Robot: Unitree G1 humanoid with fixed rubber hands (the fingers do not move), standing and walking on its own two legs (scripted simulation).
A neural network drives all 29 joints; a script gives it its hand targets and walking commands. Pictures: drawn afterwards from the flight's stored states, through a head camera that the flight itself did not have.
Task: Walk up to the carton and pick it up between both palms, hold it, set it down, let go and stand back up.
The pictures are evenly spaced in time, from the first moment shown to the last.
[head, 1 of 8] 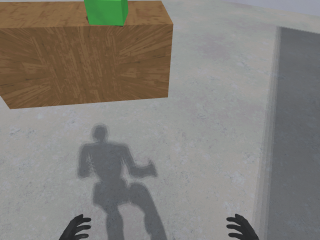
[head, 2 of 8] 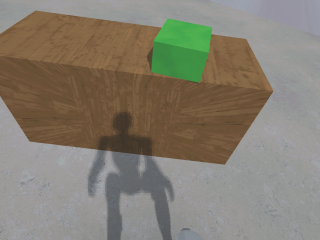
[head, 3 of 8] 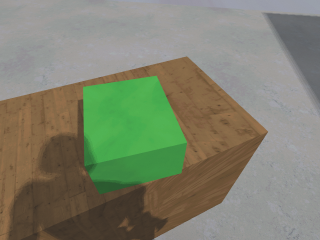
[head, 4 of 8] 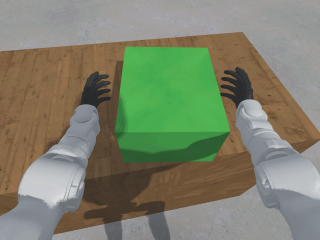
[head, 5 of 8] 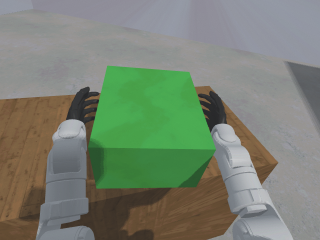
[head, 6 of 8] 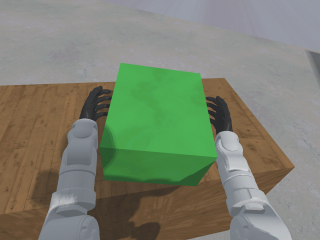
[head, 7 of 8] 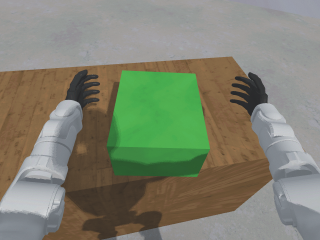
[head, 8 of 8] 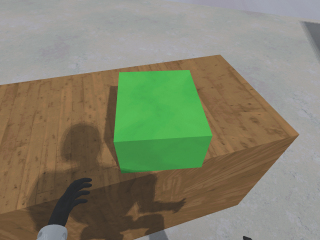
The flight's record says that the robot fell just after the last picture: no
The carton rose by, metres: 0.16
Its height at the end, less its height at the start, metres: +0.00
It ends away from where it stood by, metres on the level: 0.02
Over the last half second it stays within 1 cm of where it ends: yes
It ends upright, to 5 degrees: yes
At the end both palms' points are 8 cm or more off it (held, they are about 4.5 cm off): yes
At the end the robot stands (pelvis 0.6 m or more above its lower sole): yes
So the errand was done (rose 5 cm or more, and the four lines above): yes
